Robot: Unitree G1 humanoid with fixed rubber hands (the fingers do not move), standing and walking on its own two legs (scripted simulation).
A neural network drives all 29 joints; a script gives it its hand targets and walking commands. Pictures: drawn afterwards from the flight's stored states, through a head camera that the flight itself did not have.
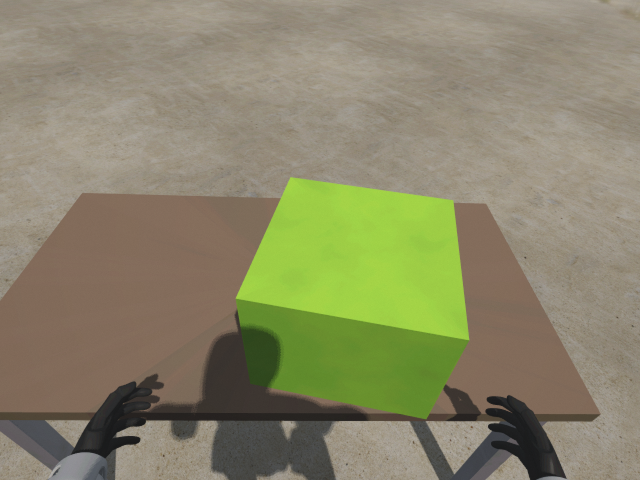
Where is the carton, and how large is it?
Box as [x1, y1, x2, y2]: [236, 177, 468, 418]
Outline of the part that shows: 290,177 236,296 236,303 250,383 426,418 468,341 452,200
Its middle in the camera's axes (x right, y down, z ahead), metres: +0.05 +0.08 +0.65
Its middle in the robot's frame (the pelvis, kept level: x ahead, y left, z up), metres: +0.44 -0.05 -0.03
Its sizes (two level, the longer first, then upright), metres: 0.292 0.289 0.225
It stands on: a table, 0.64 m high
